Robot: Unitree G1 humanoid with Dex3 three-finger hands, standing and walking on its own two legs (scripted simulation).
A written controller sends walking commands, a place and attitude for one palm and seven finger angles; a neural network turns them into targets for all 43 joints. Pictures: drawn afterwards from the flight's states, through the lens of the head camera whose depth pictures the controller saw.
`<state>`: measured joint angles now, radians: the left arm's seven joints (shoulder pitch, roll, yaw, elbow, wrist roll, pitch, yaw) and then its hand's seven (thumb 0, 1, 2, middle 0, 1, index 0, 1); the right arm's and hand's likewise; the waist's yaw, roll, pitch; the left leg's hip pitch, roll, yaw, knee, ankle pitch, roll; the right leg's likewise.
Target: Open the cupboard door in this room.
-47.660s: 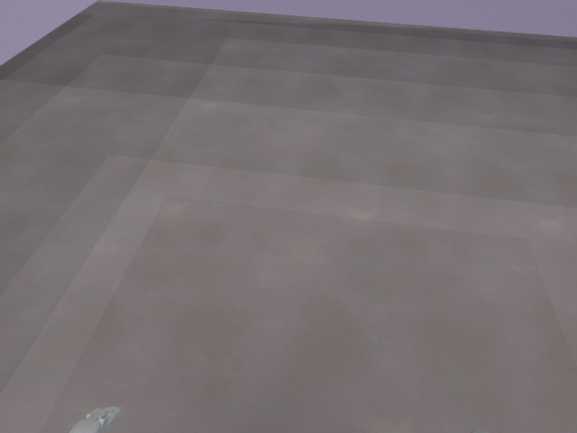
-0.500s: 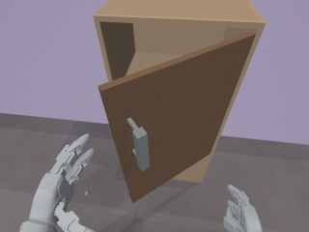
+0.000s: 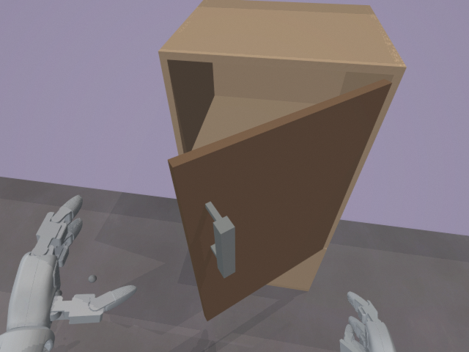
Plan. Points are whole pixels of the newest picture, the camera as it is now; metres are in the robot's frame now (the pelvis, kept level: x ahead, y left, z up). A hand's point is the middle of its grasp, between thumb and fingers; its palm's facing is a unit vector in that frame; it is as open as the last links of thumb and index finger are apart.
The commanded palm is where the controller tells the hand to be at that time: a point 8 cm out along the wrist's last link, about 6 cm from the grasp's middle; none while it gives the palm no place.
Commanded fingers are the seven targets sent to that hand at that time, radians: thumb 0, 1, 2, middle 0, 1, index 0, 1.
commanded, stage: draw the hand back to the body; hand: left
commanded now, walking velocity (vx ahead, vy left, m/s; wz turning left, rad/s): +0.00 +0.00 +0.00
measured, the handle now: (219, 240) +0.29 +0.07 +0.06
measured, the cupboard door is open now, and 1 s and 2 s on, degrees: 40 40 40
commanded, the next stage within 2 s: step back with the hand held close in 0.74 s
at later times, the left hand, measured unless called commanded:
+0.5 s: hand (63, 235) +0.21 +0.25 +0.17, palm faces +0.46 -0.79 -0.40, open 7.9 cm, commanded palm +0.15 +0.28 +0.18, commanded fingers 0.00 0.90 0.90 -0.20 -0.30 -0.20 -0.30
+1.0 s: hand (65, 236) +0.20 +0.24 +0.18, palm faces +0.43 -0.79 -0.44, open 7.5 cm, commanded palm +0.15 +0.27 +0.19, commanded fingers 0.00 0.90 0.90 -0.20 -0.30 -0.20 -0.30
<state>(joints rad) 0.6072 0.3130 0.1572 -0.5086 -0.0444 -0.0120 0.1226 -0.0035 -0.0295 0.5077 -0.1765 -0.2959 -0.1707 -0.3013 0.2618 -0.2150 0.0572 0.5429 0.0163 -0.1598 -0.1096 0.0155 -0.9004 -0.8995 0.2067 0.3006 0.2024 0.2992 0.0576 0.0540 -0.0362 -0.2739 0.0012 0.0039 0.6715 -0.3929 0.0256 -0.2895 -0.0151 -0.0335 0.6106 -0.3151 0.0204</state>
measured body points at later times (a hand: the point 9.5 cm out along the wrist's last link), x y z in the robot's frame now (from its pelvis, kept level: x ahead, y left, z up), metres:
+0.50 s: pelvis +0.02 -0.01 +0.02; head +0.00 -0.03 +0.47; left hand +0.18 +0.29 +0.19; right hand +0.21 -0.24 -0.06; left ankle -0.02 +0.10 -0.72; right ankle +0.01 -0.14 -0.72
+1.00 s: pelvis +0.00 -0.02 +0.02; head -0.01 -0.04 +0.47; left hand +0.17 +0.28 +0.20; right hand +0.18 -0.25 -0.06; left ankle -0.02 +0.10 -0.72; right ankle +0.01 -0.14 -0.72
